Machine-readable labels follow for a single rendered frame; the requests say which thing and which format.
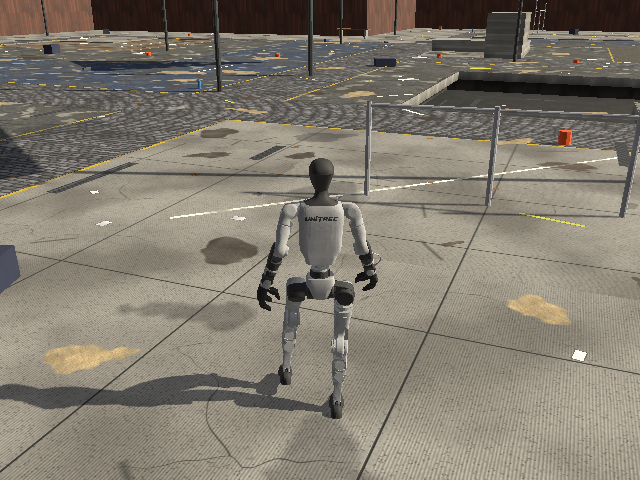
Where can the robot left hand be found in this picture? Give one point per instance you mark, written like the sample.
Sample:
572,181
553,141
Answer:
262,296

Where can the right robot forearm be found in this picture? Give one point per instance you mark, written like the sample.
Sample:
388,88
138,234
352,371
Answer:
368,262

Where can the robot left foot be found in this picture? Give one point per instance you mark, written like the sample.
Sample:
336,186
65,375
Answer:
285,377

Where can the left robot forearm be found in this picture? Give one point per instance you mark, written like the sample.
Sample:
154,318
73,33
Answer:
271,269

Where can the robot right upper arm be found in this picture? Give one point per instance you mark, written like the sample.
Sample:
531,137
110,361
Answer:
352,212

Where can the left robot shin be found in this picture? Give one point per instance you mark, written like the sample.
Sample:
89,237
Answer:
288,342

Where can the robot right hand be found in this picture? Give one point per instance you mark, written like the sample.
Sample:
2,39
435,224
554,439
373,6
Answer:
363,276

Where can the robot left upper arm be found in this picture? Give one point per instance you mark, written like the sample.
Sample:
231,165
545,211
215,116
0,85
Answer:
288,212

